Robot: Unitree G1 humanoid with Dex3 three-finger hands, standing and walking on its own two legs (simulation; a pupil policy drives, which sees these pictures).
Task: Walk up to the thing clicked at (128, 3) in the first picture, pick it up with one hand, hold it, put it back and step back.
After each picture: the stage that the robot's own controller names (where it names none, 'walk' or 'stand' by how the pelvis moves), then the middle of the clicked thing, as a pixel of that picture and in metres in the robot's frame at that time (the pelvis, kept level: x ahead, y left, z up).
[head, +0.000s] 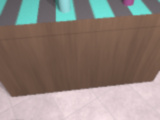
stand; out of the picture +0.99 -0.29 +0.11
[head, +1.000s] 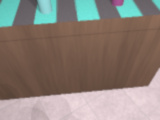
rise first; out of the picture +0.90 -0.16 +0.14
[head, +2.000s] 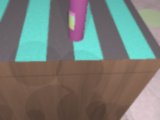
rise first; (78, 12) +0.60 +0.05 +0.14
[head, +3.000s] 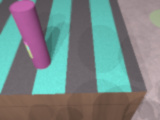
stand; (34, 39) +0.46 +0.19 +0.13
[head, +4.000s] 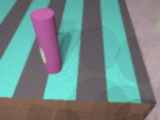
stand; (49, 45) +0.45 +0.15 +0.11
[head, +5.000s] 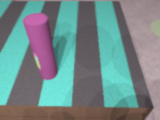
stand; (43, 51) +0.43 +0.16 +0.11
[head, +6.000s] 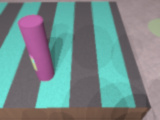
stand; (39, 52) +0.43 +0.17 +0.11
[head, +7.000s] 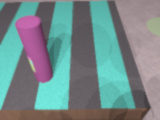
stand; (37, 53) +0.42 +0.18 +0.11
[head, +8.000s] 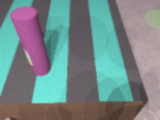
rise first; (34, 46) +0.43 +0.19 +0.11
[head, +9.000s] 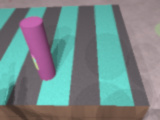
go down; (40, 52) +0.43 +0.20 +0.11
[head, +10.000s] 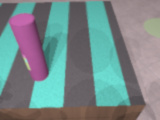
go down; (32, 51) +0.43 +0.19 +0.12
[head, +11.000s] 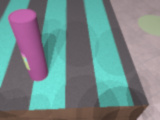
go down; (32, 50) +0.42 +0.18 +0.12
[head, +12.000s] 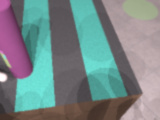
close in; (11, 45) +0.41 +0.20 +0.15
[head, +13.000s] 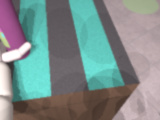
close; (7, 24) +0.48 +0.20 +0.16
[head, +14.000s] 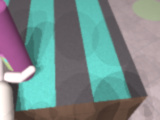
lift; (11, 48) +0.39 +0.21 +0.16
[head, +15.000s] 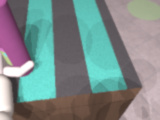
lift; (10, 42) +0.42 +0.21 +0.16
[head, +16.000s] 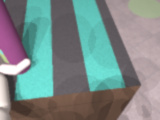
lift; (6, 40) +0.42 +0.21 +0.16
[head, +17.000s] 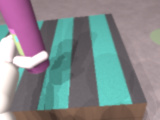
lift; (24, 28) +0.34 +0.16 +0.31
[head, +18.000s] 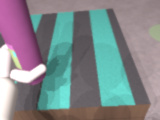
hold; (21, 41) +0.31 +0.17 +0.28
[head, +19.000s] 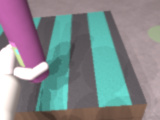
hold; (24, 39) +0.33 +0.16 +0.28
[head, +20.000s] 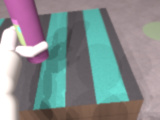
crouch; (26, 19) +0.40 +0.16 +0.29
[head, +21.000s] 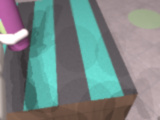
lower; (4, 8) +0.48 +0.20 +0.26
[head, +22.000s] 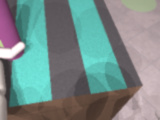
lower; (0, 22) +0.47 +0.21 +0.17
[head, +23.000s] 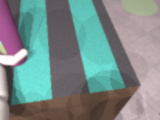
lower; (4, 30) +0.46 +0.21 +0.16
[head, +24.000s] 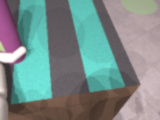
lower; (2, 27) +0.47 +0.21 +0.16
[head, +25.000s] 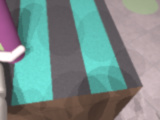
rest; (1, 26) +0.47 +0.22 +0.16
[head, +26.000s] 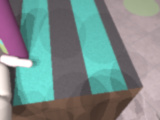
withdraw; (6, 30) +0.45 +0.21 +0.16
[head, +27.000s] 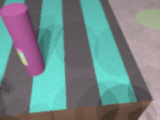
sink last; (27, 45) +0.44 +0.19 +0.14
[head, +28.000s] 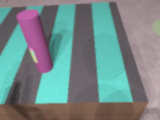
stand; (37, 45) +0.47 +0.21 +0.12
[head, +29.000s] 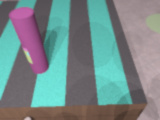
stand; (32, 45) +0.45 +0.21 +0.12
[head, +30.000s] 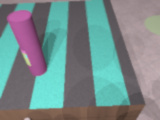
stand; (30, 47) +0.45 +0.22 +0.11
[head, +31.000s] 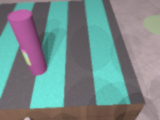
stand; (31, 46) +0.45 +0.21 +0.11
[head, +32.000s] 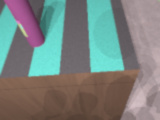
walk; (25, 17) +0.55 +0.23 +0.13
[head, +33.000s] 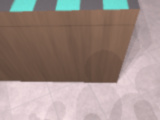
walk; out of the picture +0.89 +0.13 +0.14
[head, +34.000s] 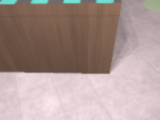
stand; out of the picture +1.20 +0.17 +0.13
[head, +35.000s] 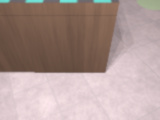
stand; out of the picture +1.18 +0.15 +0.11
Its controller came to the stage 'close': yes
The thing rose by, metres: 0.21
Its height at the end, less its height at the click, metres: +0.00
